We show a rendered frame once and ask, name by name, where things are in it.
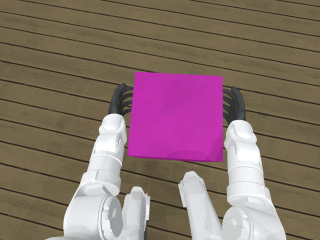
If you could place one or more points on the robot right shin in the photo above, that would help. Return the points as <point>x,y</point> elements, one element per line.
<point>191,174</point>

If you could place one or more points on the left robot forearm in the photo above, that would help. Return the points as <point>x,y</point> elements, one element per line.
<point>103,173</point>

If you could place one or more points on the robot right hand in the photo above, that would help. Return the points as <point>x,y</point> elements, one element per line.
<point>236,110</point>

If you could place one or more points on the right robot upper arm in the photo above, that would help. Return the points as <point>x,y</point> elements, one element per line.
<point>244,223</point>

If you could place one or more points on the left robot upper arm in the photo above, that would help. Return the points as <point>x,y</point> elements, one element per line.
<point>93,217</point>

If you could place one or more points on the right robot forearm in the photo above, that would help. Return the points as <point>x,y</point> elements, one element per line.
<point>245,171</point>

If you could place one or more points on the robot left hand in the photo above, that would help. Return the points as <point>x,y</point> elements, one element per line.
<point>116,105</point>

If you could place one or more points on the right robot thigh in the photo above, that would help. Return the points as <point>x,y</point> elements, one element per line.
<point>204,222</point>

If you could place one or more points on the carton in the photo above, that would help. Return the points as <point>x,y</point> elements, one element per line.
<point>176,117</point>

